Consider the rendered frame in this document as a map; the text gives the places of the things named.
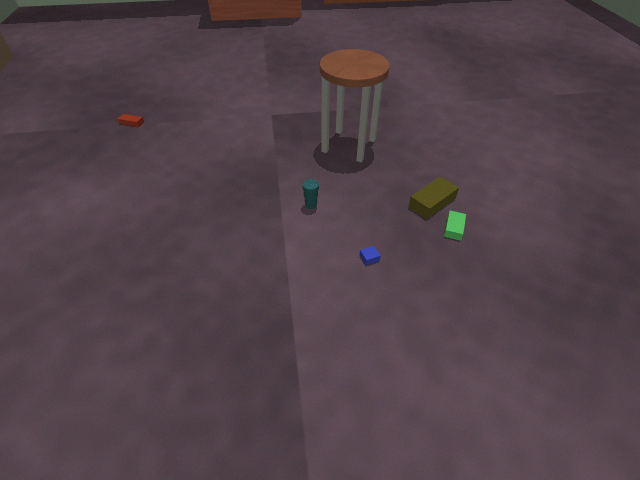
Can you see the stool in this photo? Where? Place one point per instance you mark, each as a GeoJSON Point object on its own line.
{"type": "Point", "coordinates": [352, 68]}

